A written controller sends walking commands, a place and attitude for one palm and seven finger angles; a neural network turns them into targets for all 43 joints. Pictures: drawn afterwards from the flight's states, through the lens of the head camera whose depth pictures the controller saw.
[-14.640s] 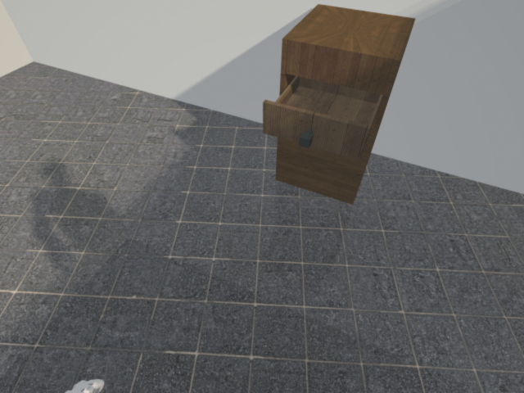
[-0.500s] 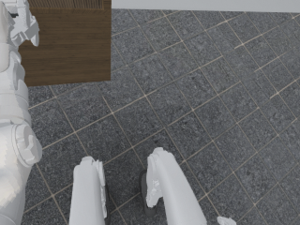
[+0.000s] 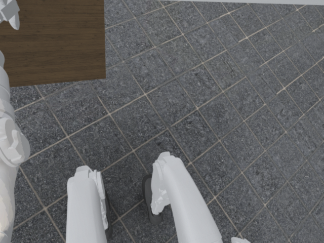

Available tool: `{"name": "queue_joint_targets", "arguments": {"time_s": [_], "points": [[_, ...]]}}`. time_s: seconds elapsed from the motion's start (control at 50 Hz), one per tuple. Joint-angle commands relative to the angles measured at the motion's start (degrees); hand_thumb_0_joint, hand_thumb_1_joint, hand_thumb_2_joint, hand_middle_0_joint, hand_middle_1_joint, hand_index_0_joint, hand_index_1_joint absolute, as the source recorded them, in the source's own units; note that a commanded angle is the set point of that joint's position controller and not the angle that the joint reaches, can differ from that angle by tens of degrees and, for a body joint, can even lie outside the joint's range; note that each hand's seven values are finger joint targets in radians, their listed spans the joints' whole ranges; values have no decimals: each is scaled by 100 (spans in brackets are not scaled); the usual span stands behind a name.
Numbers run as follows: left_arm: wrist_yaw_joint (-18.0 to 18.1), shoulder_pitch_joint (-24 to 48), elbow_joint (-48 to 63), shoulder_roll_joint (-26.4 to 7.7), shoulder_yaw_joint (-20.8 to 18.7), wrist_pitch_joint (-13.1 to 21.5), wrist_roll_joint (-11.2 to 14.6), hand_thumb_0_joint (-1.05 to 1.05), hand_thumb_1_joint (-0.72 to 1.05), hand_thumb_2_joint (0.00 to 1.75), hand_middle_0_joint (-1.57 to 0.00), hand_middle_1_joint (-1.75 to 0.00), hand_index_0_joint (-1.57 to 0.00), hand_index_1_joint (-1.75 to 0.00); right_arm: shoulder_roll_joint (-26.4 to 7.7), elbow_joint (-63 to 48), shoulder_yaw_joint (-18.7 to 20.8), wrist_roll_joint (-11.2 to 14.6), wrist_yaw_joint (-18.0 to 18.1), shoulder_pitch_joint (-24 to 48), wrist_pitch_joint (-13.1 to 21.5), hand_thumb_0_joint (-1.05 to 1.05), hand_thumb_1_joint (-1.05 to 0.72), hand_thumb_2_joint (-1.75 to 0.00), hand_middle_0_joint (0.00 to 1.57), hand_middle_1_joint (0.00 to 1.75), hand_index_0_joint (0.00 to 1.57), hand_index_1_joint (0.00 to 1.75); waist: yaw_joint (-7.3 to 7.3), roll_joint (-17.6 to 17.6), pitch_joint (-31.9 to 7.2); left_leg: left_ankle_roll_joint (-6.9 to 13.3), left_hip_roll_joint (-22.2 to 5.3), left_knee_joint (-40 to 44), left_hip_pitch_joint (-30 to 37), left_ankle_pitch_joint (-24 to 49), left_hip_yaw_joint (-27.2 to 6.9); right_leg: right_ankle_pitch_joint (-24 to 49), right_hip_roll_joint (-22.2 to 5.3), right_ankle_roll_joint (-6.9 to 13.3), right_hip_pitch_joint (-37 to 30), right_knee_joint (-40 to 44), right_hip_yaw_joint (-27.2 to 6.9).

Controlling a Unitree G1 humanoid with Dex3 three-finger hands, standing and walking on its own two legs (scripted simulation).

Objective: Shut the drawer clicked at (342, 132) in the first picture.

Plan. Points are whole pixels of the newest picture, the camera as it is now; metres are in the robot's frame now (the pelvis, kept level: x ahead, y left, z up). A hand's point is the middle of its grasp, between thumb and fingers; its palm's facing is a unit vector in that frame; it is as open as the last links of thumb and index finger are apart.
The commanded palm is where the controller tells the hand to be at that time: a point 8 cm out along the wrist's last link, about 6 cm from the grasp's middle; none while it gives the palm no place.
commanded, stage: pull the fist back off the drawer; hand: left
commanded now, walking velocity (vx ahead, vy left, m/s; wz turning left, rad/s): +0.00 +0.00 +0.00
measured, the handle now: out of the picture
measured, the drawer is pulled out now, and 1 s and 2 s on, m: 0.00 0.00 0.00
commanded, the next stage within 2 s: draw the hand back to the body in 0.38 s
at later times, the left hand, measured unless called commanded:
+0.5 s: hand (7, 16) +0.57 +0.23 +0.04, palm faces +0.12 -0.99 -0.04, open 3.3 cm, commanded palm +0.53 +0.24 +0.06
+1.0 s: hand out of the picture +0.42 +0.23 +0.21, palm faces +0.07 -1.00 -0.03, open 3.3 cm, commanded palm +0.38 +0.28 +0.23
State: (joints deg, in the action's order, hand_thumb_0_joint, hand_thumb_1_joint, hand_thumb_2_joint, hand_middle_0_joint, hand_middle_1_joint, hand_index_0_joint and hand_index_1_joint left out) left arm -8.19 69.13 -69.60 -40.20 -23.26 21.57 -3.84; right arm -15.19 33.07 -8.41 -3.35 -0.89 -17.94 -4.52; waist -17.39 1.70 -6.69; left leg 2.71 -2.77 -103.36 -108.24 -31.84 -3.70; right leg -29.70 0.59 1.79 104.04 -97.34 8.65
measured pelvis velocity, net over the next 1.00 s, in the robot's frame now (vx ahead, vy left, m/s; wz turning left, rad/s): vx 0.09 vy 0.00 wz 0.11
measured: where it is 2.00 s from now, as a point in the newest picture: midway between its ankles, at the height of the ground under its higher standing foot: (129, 215)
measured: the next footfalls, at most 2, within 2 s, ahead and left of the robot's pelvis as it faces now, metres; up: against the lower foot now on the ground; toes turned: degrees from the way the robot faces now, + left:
none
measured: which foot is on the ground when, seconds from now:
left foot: down 0.00-1.00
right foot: down 0.00-1.00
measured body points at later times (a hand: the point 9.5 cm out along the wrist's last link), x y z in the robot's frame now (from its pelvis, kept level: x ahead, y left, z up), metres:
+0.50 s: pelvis +0.06 +0.01 +0.05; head +0.27 +0.06 +0.44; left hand +0.55 +0.28 +0.05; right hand +0.14 -0.25 -0.07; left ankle +0.09 +0.10 -0.47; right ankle +0.11 -0.11 -0.47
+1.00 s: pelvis +0.09 +0.00 +0.17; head +0.18 +0.04 +0.61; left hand +0.41 +0.28 +0.22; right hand +0.29 -0.22 +0.08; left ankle +0.09 +0.10 -0.47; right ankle +0.11 -0.11 -0.47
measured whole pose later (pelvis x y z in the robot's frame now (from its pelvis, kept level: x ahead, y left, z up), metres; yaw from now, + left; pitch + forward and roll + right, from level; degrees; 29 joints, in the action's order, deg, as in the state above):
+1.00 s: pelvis +0.09 +0.00 +0.17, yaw +6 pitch +21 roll -4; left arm -11.8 7.2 -18.4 -17.5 -10.3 18.2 12.9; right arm -14.4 28.9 -1.4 2.9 0.8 -11.4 -2.0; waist -3.3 1.3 -10.4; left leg 1.4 -1.2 -68.4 -57.6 -31.4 -1.9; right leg -30.0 0.9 1.4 54.5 -63.9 6.0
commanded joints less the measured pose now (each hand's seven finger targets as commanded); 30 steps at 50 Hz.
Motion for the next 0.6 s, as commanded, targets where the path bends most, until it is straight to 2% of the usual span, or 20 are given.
{"name": "queue_joint_targets", "arguments": {"time_s": [0.0, 0.02, 0.06, 0.08, 0.16, 0.24, 0.26, 0.3, 0.34, 0.36, 0.38, 0.42, 0.44, 0.46, 0.48, 0.5, 0.52, 0.54, 0.56, 0.58], "points": [[110, 2363, 1572, -1386, -189, 275, 163, 0, 90, 90, -140, -160, -140, -160, -1383, -207, 550, 23, 78, -1088, 23, 0, -90, -90, 20, 30, 20, 30, 149, 1719, -3724, -28, 81, 1655, 3111, -572, -552, -311, 176, 16, -1744, 1228, -465], [100, 2248, 1650, -1286, -208, 262, 252, 0, 90, 90, -140, -160, -140, -160, -1367, -193, 568, 27, 69, -1098, 19, 0, -90, -90, 20, 30, 20, 30, 159, 1660, -3699, -23, 70, 1657, 3155, -457, -538, -239, 177, 7, -1781, 1257, -465], [58, 1899, 1932, -1222, -309, 290, 343, 0, 90, 90, -140, -160, -140, -160, -1354, -242, 604, 36, 46, -1111, -7, 0, -90, -90, 20, 30, 20, 30, 326, 1716, -3926, -54, 63, 1711, 3411, -123, -525, -94, 175, 19, -1927, 1262, -463], [50, 1684, 1951, -1197, -383, 284, 402, 0, 90, 90, -140, -160, -140, -160, -1343, -244, 625, 43, 41, -1109, -22, 0, -90, -90, 20, 30, 20, 30, 364, 1574, -3960, -55, 48, 1716, 3435, 8, -521, -32, 185, 14, -2017, 1272, -461], [-26, 993, 2106, -718, -260, 277, 575, 0, 90, 90, -140, -160, -140, -160, -1281, -254, 687, 64, -2, -1079, -61, 0, -90, -90, 20, 30, 20, 30, 440, 1357, -3795, -62, 23, 1725, 3533, 477, -450, 171, 194, 4, -2135, 1351, -458], [-46, 209, 2700, -457, -282, 401, 723, 0, 90, 90, -140, -160, -140, -160, -1219, -324, 797, 90, -55, -1021, -112, 0, -90, -90, 20, 30, 20, 30, 623, 1301, -4094, -92, -3, 1734, 4027, 1309, -427, 601, 191, 10, -2361, 1384, -466], [-44, 83, 2875, -195, -133, 428, 783, 0, 90, 90, -140, -160, -140, -160, -1206, -333, 831, 95, -78, -965, -124, 0, -90, -90, 20, 30, 20, 30, 605, 1368, -4094, -105, 0, 1750, 4174, 1471, -412, 704, 182, 7, -2329, 1426, -477], [-12, 59, 2998, 4, -11, 497, 810, 0, 90, 90, -140, -160, -140, -160, -1178, -268, 879, 101, -97, -932, -133, 0, -90, -90, 20, 30, 20, 30, 542, 1234, -3991, -111, 0, 1724, 4249, 1675, -428, 841, 173, -10, -2328, 1435, -466], [44, 135, 3264, 72, 15, 612, 854, 0, 90, 90, -140, -160, -140, -160, -1145, -231, 905, 97, -93, -906, -119, 0, -90, -90, 20, 30, 20, 30, 520, 1277, -3964, -108, 10, 1670, 4346, 1937, -398, 1027, 149, -20, -2359, 1442, -486], [54, 92, 3199, 188, 56, 649, 879, 0, 90, 90, -140, -160, -140, -160, -1145, -193, 934, 95, -96, -881, -119, 0, -90, -90, 20, 30, 20, 30, 494, 1182, -3972, -109, 27, 1657, 4389, 2004, -380, 1104, 154, -27, -2410, 1483, -497], [60, 92, 3195, 147, 38, 706, 870, 0, 90, 90, -140, -160, -140, -160, -1148, -157, 947, 88, -90, -863, -121, 0, -90, -90, 20, 30, 20, 30, 498, 1235, -3953, -128, 21, 1655, 4453, 2075, -385, 1143, 144, -20, -2378, 1464, -480], [66, 123, 3132, 327, 158, 809, 859, 0, 90, 90, -140, -160, -140, -160, -1116, -116, 967, 70, -89, -811, -127, 0, -90, -90, 20, 30, 20, 30, 473, 1204, -3954, -128, 49, 1596, 4496, 2204, -359, 1242, 139, -19, -2387, 1450, -493], [63, 151, 3162, 342, 195, 866, 851, 0, 90, 90, -140, -160, -140, -160, -1122, -100, 971, 67, -84, -809, -125, 0, -90, -90, 20, 30, 20, 30, 471, 1285, -3927, -135, 51, 1589, 4608, 2337, -383, 1303, 126, -9, -2299, 1427, -488], [53, 35, 3086, 344, 163, 903, 850, 0, 90, 90, -140, -160, -140, -160, -1109, -98, 973, 49, -91, -784, -139, 0, -90, -90, 20, 30, 20, 30, 531, 1376, -3972, -156, 66, 1582, 4674, 2487, -369, 1385, 114, 3, -2341, 1408, -477], [37, -317, 3519, 180, -3, 926, 899, 0, 90, 90, -140, -160, -140, -160, -1131, -218, 1001, 82, -104, -749, -168, 0, -90, -90, 20, 30, 20, 30, 755, 1394, -4362, -180, 68, 1695, 4981, 2716, -348, 1548, 116, 13, -2659, 1456, -509], [2, -697, 3970, 147, -2, 898, 935, 0, 90, 90, -140, -160, -140, -160, -1124, -377, 1028, 132, -121, -653, -201, 0, -90, -90, 20, 30, 20, 30, 936, 1608, -4739, -228, 69, 1876, 5384, 2995, -341, 1730, 112, 37, -2961, 1540, -535], [-44, -1050, 4419, 278, 90, 837, 1026, 0, 90, 90, -140, -160, -140, -160, -1100, -501, 1054, 196, -135, -568, -228, 0, -90, -90, 20, 30, 20, 30, 1054, 1708, -5029, -259, 74, 2058, 5802, 3260, -321, 1922, 111, 46, -3276, 1694, -556], [-72, -1455, 4802, 217, 53, 743, 1090, 0, 90, 90, -140, -160, -140, -160, -1087, -617, 1077, 250, -148, -547, -243, 0, -90, -90, 20, 30, 20, 30, 1191, 1828, -5238, -287, 66, 2215, 6125, 3575, -327, 2071, 102, 56, -3528, 1791, -572], [-110, -1909, 5228, 344, 133, 602, 1183, 0, 90, 90, -140, -160, -140, -160, -1040, -719, 1083, 313, -172, -489, -261, 0, -90, -90, 20, 30, 20, 30, 1289, 1800, -5338, -305, 62, 2397, 6412, 3870, -325, 2269, 107, 45, -3857, 1957, -550], [-137, -2429, 5548, 425, 162, 424, 1277, 0, 90, 90, -140, -160, -140, -160, -1023, -816, 1107, 386, -186, -441, -267, 0, -90, -90, 20, 30, 20, 30, 1358, 1607, -5335, -301, 61, 2555, 6527, 3996, -328, 2410, 107, 27, -4165, 2119, -541]]}}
